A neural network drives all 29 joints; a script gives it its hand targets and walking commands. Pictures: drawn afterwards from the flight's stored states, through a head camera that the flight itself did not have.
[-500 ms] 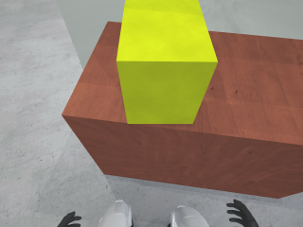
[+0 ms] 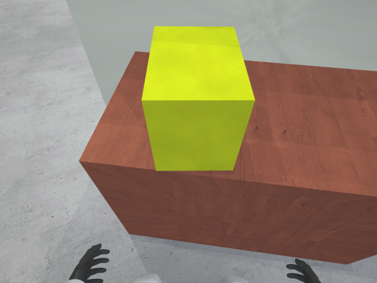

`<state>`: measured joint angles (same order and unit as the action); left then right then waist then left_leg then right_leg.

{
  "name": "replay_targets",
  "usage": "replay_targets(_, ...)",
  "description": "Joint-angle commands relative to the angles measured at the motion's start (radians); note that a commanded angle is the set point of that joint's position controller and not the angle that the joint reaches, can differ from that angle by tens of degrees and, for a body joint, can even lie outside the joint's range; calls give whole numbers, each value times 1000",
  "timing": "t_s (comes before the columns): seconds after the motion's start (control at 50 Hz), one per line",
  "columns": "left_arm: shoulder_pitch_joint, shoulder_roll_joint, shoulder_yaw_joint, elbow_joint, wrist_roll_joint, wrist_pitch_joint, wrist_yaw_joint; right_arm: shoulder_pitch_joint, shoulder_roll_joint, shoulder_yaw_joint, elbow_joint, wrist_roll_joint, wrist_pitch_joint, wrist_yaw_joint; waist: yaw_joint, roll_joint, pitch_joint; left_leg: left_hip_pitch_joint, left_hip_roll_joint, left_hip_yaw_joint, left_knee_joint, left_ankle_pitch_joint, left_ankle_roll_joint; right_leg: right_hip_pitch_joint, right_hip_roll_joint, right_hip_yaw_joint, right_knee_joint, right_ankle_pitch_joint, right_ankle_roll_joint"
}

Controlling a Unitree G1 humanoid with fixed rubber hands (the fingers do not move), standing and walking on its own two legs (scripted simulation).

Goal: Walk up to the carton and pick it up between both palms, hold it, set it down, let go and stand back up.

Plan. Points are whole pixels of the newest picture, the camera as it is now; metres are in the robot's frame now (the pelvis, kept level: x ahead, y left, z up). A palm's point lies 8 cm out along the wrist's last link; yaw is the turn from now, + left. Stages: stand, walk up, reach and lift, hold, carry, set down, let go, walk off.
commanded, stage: walk up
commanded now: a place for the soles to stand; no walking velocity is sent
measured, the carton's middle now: (194, 99) +0.53 +0.00 +0.06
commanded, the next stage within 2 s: reach and lift in 1.28 s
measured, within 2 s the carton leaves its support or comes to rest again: neither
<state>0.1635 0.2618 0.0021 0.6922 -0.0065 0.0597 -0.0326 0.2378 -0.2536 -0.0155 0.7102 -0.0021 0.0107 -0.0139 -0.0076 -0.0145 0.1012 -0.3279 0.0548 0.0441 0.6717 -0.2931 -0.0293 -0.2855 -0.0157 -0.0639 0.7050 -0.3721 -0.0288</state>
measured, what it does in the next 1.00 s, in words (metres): stands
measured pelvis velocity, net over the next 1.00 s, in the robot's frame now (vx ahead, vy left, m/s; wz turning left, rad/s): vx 0.03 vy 0.03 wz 0.11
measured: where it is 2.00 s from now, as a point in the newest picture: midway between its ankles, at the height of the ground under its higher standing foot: outside the picture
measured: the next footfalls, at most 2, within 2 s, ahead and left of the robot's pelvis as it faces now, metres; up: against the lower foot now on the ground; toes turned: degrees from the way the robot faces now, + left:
none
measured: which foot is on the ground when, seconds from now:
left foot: down 0.00-1.00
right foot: down 0.00-1.00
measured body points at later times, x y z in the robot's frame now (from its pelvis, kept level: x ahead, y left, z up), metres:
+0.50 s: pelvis +0.02 +0.01 +0.01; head +0.03 +0.02 +0.46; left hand +0.08 +0.27 -0.12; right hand +0.09 -0.23 -0.12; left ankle +0.04 +0.14 -0.72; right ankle +0.01 -0.10 -0.72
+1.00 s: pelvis +0.03 +0.03 +0.01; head +0.03 +0.04 +0.46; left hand +0.07 +0.29 -0.12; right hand +0.14 -0.21 -0.12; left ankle +0.04 +0.14 -0.72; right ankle +0.01 -0.10 -0.72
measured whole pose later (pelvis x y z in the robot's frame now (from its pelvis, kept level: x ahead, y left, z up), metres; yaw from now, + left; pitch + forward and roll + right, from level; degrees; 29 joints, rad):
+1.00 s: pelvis +0.03 +0.03 +0.01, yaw +7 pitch -3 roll -1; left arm 0.30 0.25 -0.01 0.82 0.00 0.02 0.00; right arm 0.27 -0.22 -0.01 0.83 0.00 0.01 0.00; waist 0.00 0.00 0.04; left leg -0.26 -0.03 -0.05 0.58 -0.28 0.02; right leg -0.14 -0.08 -0.15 0.54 -0.35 0.03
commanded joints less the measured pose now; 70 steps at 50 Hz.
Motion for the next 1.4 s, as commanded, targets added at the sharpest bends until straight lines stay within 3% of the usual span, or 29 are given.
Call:
replay_targets(0.0,9,173,60,-94,0,-33,3,13,-180,-50,-107,-4,-36,-6,16,7,-142,45,52,-92,-143,73,71,18,-127,150,-233,169,-60)
replay_targets(0.04,2,186,63,-90,-4,-36,2,11,-164,-49,-104,-4,-33,-6,15,7,-108,82,31,-65,-131,31,60,-49,-138,159,-275,81,-64)
replay_targets(0.12,4,177,60,-76,-2,-34,3,40,-167,-53,-90,-4,-39,-2,2,-17,-73,58,45,-100,-169,-12,62,-56,-113,150,-303,-18,-51)
replay_targets(0.14,50,158,55,-75,-2,-51,7,39,-156,-49,-88,-8,-31,8,12,43,-81,79,9,-82,-159,-42,58,-62,-154,187,-349,-95,-48)
replay_targets(0.2,44,182,58,-53,4,-67,14,52,-141,-55,-74,-11,-24,18,-13,10,-45,113,1,-82,-163,-33,55,-116,-173,203,-397,-190,-49)
replay_targets(0.3,76,164,53,-35,3,-73,17,80,-135,-49,-50,-10,-37,19,-2,21,-54,95,17,-115,-196,43,59,-47,-138,138,-347,-40,-31)
replay_targets(0.38,98,149,48,-28,2,-76,19,97,-139,-48,-36,-8,-38,13,5,-18,-66,74,29,-134,-205,154,63,23,-124,81,-304,91,-20)
replay_targets(0.4,123,143,43,-19,0,-76,20,90,-144,-49,-37,-7,-40,12,11,11,-83,80,32,-139,-205,180,67,33,-120,77,-296,124,-20)
replay_targets(0.52,149,136,37,-5,5,-75,30,90,-144,-45,-14,-3,-36,7,13,55,-89,56,49,-174,-212,278,84,100,-113,56,-257,224,-9)
replay_targets(0.58,131,146,35,-4,6,-73,33,91,-130,-40,-4,0,-32,7,7,0,-76,71,36,-161,-201,304,80,92,-118,41,-270,232,-15)
replay_targets(0.62,147,146,37,6,1,-74,34,90,-140,-46,-1,-1,-30,5,5,39,-96,80,26,-151,-189,317,72,105,-124,38,-275,254,-16)
replay_targets(0.68,151,139,32,12,4,-71,35,71,-145,-44,-5,-7,-29,4,11,15,-97,75,31,-179,-196,315,86,105,-121,29,-267,246,-16)
replay_targets(0.74,144,142,36,20,4,-68,35,64,-135,-42,7,4,-27,4,12,30,-91,68,16,-178,-208,264,79,109,-126,24,-279,191,-10)
replay_targets(0.76,145,145,36,19,4,-68,34,48,-131,-40,6,-1,-29,4,12,18,-81,77,17,-182,-201,300,79,107,-127,16,-270,213,-6)
replay_targets(0.78,147,140,32,17,4,-71,34,50,-140,-41,8,3,-32,4,11,42,-94,80,25,-192,-199,353,85,118,-126,22,-267,254,-9)
replay_targets(0.84,143,144,34,23,6,-71,36,55,-129,-42,20,6,-31,3,3,43,-110,78,14,-180,-195,349,81,136,-133,10,-271,240,-15)
replay_targets(0.9,146,133,32,31,5,-65,37,47,-136,-45,26,3,-27,3,7,37,-69,48,20,-211,-222,276,86,118,-121,-3,-276,158,-7)
replay_targets(0.96,167,135,33,45,4,-68,38,34,-133,-40,29,4,-27,2,13,14,-59,37,11,-217,-222,266,85,131,-125,7,-293,183,-7)
replay_targets(1.0,145,141,34,45,11,-67,37,51,-128,-44,36,4,-30,2,9,19,-74,51,4,-219,-226,278,83,138,-133,-6,-279,178,-11)
replay_targets(1.04,172,138,30,56,6,-69,37,39,-143,-45,45,2,-30,1,8,74,-73,60,3,-218,-229,265,79,129,-134,0,-285,162,-8)
replay_targets(1.1,166,135,34,68,9,-66,41,56,-141,-48,58,8,-31,1,0,74,-47,15,15,-266,-254,249,84,151,-119,-3,-278,156,-1)
replay_targets(1.12,168,139,33,76,10,-66,40,63,-137,-44,58,4,-30,0,0,37,-72,41,13,-251,-254,232,87,151,-119,-8,-279,128,1)
replay_targets(1.16,183,129,32,83,7,-68,40,56,-153,-51,64,1,-29,-3,7,73,-85,53,16,-271,-247,242,89,150,-113,-3,-288,123,-5)
replay_targets(1.26,173,132,40,92,11,-69,43,57,-138,-49,79,6,-27,-4,2,18,-59,7,-7,-252,-249,211,80,170,-125,-8,-301,128,-3)
replay_targets(1.28,-507,278,51,-252,-14,78,54,-624,-40,-154,-6,-85,-118,17,-49,57,-136,-156,-10,-49,-103,102,1,-104,-7,-45,-63,-4,-14)
replay_targets(1.3,-380,233,29,-204,-41,178,76,-505,-49,-155,67,-122,-103,37,-53,25,-47,-209,-7,-23,-86,-70,-4,-137,-20,-28,-41,-74,-28)
replay_targets(1.32,-335,206,21,-178,-68,251,69,-458,-49,-143,60,-119,-72,56,-47,-26,-119,-171,-1,-30,-84,-121,-2,-119,-27,-25,-37,-93,-31)
replay_targets(1.34,-281,176,15,-184,-81,304,64,-404,-67,-136,58,-117,-44,71,-47,-30,-178,-143,-4,-21,-63,-78,0,-106,-25,-28,-22,-33,-23)
replay_targets(1.38,-247,187,44,-308,-60,373,64,-305,-104,-139,46,-93,-33,89,-8,56,-316,-23,7,-28,-27,110,-26,-100,-7,-40,21,105,-11)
